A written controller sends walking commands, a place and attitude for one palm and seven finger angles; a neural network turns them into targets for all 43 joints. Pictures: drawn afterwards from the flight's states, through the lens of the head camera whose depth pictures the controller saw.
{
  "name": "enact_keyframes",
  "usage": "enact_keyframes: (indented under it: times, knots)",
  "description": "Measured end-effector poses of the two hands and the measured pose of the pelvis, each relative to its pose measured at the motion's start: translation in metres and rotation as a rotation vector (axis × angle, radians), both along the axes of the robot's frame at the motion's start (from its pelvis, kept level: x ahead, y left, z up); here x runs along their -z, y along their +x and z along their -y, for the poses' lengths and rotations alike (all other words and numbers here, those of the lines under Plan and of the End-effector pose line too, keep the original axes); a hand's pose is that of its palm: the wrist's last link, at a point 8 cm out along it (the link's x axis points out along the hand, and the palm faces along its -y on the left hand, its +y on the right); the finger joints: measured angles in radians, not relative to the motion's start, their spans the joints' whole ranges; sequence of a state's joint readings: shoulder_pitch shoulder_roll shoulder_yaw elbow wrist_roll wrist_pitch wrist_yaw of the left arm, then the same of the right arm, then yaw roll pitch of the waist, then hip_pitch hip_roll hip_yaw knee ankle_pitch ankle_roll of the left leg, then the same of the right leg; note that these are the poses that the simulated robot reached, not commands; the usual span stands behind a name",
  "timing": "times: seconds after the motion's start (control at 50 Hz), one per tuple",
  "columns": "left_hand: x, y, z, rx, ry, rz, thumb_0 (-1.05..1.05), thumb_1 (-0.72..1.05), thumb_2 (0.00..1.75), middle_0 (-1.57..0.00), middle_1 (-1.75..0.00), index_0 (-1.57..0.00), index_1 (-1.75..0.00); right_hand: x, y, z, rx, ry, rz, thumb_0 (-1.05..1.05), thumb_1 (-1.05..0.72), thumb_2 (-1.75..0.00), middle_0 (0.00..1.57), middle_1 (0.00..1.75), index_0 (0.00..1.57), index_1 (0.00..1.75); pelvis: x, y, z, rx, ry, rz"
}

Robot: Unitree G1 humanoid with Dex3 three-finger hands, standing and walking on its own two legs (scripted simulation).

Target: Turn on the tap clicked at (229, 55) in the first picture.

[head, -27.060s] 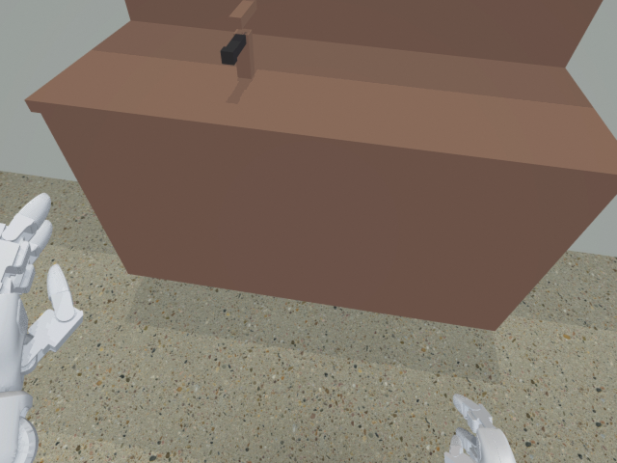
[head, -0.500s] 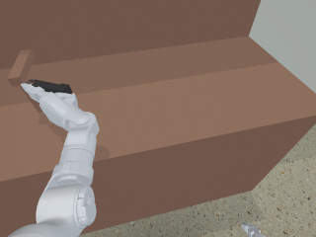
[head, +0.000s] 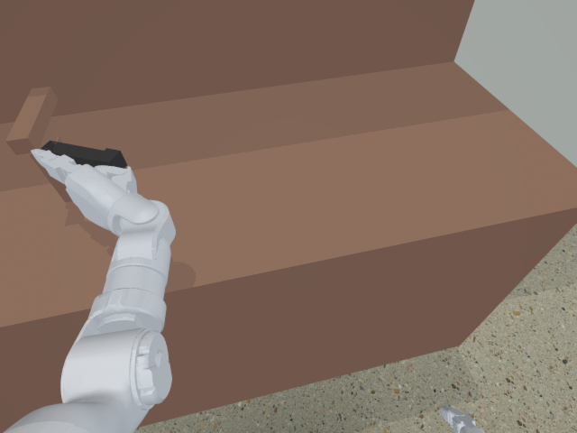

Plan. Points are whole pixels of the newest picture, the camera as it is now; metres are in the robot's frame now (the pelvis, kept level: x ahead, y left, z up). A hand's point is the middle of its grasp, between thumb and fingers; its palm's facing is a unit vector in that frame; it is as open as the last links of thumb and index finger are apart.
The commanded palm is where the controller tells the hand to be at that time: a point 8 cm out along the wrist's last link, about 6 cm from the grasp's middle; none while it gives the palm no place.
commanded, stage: push the lever round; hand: left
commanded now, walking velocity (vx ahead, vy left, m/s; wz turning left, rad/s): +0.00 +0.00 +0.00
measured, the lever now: (111, 162) +0.47 +0.28 +0.14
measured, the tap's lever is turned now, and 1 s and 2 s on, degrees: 61 62 63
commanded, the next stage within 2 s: lift the hand up off the lever in 1.64 s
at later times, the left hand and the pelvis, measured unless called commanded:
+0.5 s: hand (130, 175) +0.44 +0.24 +0.14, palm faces +0.84 -0.54 -0.07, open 8.5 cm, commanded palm +0.44 +0.27 +0.13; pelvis -0.01 -0.01 +0.00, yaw +0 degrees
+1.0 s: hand (130, 174) +0.44 +0.24 +0.14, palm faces +0.84 -0.54 -0.07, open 8.5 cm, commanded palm +0.44 +0.26 +0.13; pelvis -0.01 -0.01 -0.01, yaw +0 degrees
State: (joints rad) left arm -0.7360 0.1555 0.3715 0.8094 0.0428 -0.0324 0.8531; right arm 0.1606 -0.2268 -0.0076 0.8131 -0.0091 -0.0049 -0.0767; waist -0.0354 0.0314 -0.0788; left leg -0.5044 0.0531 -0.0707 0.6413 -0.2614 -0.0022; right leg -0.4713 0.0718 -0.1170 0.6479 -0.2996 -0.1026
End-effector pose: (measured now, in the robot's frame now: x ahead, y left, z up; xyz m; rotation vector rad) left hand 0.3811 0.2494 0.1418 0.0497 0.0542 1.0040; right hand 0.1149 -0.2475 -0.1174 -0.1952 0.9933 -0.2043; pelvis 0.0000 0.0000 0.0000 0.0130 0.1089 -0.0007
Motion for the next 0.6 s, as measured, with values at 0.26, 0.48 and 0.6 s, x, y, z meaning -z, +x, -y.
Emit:
enact_keyframes:
  times: [0.26,0.48,0.6]
  knots:
    - [0.000,0.000,0.000,-0.003,-0.005,0.001,0.01,0.93,0.92,-0.15,-0.15,0.00,0.00,0.002,-0.005,0.006,-0.004,-0.001,-0.004,0.01,-0.90,-0.90,0.20,0.30,0.20,0.30,0.001,-0.002,0.004,-0.003,0.004,-0.004]
    - [0.000,0.000,0.000,0.001,0.002,-0.009,0.02,0.92,0.91,-0.15,-0.15,0.00,0.00,0.005,-0.016,0.010,0.012,-0.004,-0.021,0.01,-0.90,-0.90,0.20,0.30,0.20,0.30,0.004,-0.007,0.006,-0.001,0.001,-0.006]
    - [0.000,-0.001,0.000,0.003,0.004,-0.010,0.02,0.91,0.91,-0.15,-0.15,0.00,0.00,0.007,-0.021,0.010,0.014,-0.005,-0.026,0.01,-0.90,-0.90,0.20,0.30,0.20,0.30,0.005,-0.010,0.006,-0.002,0.000,-0.010]
